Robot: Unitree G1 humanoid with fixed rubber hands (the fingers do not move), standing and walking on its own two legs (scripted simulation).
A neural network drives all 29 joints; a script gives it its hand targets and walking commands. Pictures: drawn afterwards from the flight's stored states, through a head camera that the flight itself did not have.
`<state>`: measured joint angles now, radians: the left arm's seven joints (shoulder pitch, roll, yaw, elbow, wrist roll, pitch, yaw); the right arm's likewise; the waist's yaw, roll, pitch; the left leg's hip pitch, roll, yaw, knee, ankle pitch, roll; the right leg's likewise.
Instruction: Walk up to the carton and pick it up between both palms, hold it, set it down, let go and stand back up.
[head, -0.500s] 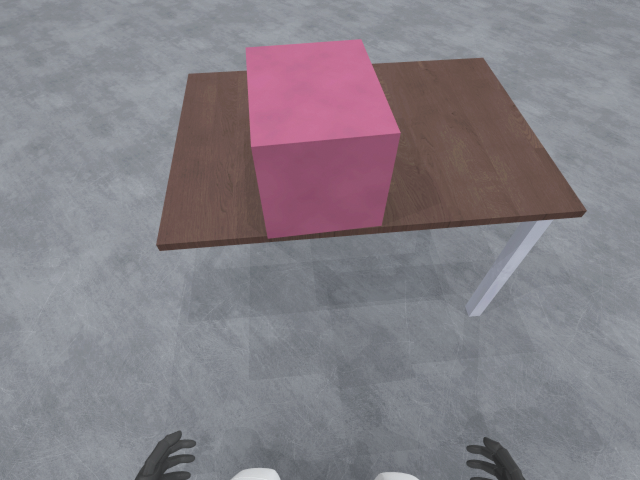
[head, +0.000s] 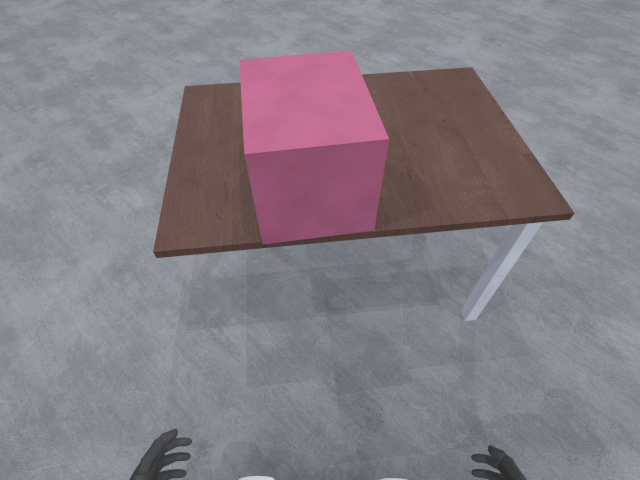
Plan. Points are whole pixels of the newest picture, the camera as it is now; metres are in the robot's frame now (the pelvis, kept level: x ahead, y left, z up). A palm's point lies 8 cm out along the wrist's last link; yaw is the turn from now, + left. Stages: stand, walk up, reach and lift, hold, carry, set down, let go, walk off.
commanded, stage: stand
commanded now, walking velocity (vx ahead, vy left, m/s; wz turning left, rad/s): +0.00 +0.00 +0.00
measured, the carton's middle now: (307, 146) +0.74 +0.06 -0.06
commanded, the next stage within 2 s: walk up in 0.08 s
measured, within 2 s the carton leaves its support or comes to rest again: neither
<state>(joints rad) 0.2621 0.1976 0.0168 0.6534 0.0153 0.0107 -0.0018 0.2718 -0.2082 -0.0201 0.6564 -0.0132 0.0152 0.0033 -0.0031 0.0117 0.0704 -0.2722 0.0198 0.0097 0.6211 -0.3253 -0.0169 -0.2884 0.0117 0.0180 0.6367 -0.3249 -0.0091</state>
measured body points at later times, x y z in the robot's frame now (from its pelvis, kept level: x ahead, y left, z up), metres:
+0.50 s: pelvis +0.02 +0.00 -0.01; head +0.02 +0.00 +0.44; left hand +0.07 +0.26 -0.12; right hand +0.07 -0.25 -0.14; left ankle +0.01 +0.13 -0.72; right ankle +0.01 -0.11 -0.73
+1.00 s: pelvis +0.17 -0.05 -0.02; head +0.19 -0.06 +0.42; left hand +0.23 +0.21 -0.13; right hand +0.25 -0.31 -0.16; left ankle +0.09 +0.07 -0.65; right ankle +0.27 -0.11 -0.73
